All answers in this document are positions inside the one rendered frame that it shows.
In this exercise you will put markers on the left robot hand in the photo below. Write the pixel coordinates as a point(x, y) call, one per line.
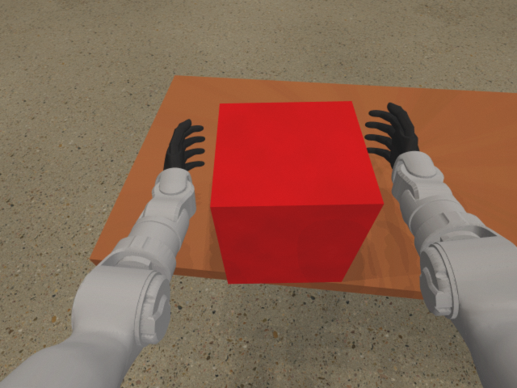
point(176, 156)

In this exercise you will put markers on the robot left upper arm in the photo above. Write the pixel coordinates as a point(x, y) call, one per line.
point(118, 312)

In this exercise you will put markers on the left robot forearm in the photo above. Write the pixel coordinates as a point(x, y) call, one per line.
point(158, 234)

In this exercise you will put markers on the table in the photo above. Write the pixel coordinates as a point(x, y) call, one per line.
point(470, 136)

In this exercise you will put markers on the right robot forearm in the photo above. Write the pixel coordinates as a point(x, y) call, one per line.
point(427, 205)

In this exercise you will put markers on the right robot hand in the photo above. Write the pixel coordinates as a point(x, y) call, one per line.
point(401, 131)

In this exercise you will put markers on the robot right upper arm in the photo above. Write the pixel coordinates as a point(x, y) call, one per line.
point(473, 282)

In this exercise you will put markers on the carton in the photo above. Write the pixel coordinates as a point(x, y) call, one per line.
point(294, 194)

